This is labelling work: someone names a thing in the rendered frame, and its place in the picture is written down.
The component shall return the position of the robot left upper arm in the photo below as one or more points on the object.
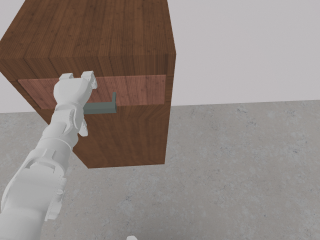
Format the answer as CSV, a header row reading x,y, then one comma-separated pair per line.
x,y
35,197

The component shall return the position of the cabinet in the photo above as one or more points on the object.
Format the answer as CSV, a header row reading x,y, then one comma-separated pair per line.
x,y
48,38

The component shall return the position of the robot left forearm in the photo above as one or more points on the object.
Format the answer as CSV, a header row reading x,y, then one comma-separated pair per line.
x,y
55,146

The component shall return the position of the drawer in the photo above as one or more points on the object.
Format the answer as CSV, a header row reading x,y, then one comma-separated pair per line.
x,y
130,90

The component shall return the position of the robot left hand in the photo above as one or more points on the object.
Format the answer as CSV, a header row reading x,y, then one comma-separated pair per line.
x,y
77,90

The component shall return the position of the handle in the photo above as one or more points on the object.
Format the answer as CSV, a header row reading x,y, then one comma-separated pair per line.
x,y
101,107

